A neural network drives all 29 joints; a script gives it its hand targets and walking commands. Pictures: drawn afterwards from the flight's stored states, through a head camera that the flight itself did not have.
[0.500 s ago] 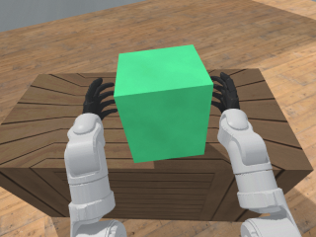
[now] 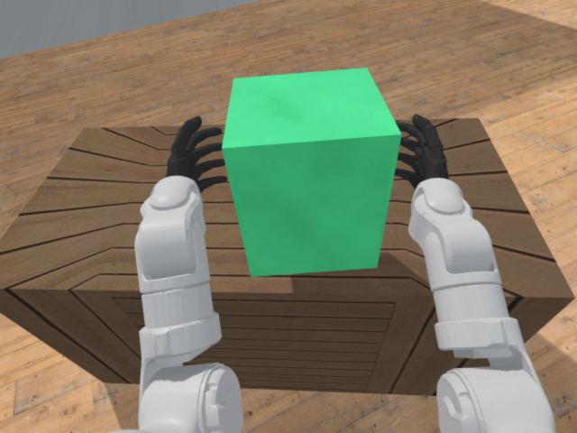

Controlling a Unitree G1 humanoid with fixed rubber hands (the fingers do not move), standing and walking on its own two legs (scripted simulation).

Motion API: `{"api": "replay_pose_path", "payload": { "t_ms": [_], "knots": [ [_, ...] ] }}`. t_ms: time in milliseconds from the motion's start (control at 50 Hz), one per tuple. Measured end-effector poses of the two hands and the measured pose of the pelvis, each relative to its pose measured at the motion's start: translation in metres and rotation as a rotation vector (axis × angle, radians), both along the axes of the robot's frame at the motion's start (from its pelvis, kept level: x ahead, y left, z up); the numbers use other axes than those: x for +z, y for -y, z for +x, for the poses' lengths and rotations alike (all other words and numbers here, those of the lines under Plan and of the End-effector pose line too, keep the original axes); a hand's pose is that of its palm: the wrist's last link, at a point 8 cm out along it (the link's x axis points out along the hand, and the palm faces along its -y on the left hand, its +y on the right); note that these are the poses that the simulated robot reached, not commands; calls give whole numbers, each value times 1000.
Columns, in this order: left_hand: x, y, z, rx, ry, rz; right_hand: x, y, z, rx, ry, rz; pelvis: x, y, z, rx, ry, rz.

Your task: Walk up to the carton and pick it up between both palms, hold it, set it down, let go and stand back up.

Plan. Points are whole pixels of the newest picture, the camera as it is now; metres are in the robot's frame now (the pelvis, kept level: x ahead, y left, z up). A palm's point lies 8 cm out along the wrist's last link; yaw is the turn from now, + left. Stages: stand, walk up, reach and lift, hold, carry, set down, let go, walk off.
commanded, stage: hold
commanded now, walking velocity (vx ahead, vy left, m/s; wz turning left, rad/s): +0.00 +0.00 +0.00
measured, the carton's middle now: (307, 175) +0.48 -0.02 +0.09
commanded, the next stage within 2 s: set down in 0.60 s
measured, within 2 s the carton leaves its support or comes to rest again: neither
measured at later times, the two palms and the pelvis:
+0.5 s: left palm (181, 199) +0.34 +0.14 +0.19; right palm (432, 195) +0.35 -0.16 +0.16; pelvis +0.01 +0.00 +0.00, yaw +0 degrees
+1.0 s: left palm (187, 188) +0.38 +0.14 +0.17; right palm (414, 176) +0.40 -0.16 +0.15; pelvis +0.02 +0.00 +0.00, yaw +1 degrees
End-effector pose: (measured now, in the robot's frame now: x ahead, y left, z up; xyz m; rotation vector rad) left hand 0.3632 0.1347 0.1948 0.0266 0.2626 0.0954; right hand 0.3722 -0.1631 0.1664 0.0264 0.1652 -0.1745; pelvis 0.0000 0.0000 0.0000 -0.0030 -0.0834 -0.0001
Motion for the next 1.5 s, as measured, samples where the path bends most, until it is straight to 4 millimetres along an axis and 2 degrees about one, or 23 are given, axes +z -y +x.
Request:
{"api": "replay_pose_path", "payload": {
  "t_ms": [100, 180, 320, 400, 480, 580, 680, 840, 960, 1140, 1360, 1500],
  "knots": [
    [-4, -2, 12, 17, 2, -10, 2, -2, 12, 13, 3, -18, 0, 3, 11, -2, -17, 1],
    [-10, -6, 11, 28, 9, -15, 2, -6, 13, 18, 13, -21, 0, 6, 21, -3, -15, 1],
    [-15, -10, -12, 31, 7, -9, -4, -11, -4, 15, 14, 7, 0, 8, 27, 8, 15, 1],
    [-11, -8, -23, 11, 13, -3, -4, -9, -16, 5, 17, 10, -1, 7, 22, 12, 37, 1],
    [-6, -3, -25, -16, 8, 0, -5, -3, -23, -13, 8, 19, -1, 5, 12, 10, 50, 1],
    [-2, 3, -20, -29, 0, -3, -5, 3, -24, -27, -3, 23, -1, 3, 0, 0, 47, 1],
    [-3, 3, -12, -14, -14, -7, -4, 4, -14, -11, -15, 16, 0, 3, -4, -13, 18, 1],
    [-9, -12, 0, 32, -6, -21, 6, -11, 10, 36, 2, -10, 0, 4, 6, -3, -8, 1],
    [-24, -12, 16, 1, -35, -17, -9, -10, 24, 20, -26, -16, 0, 2, 18, 18, -18, 0],
    [-38, -1, 23, -22, -33, 0, -37, -1, 17, -21, -32, 12, 0, -6, 31, 12, -21, -3],
    [-47, -6, 17, 4, -41, -11, -36, -5, 12, 11, -32, -19, 0, -2, 25, 2, -6, -1],
    [-50, -10, 21, 2, -45, 0, -38, -9, 18, 12, -36, -15, 0, -2, 17, 12, -43, 0]
  ]
}}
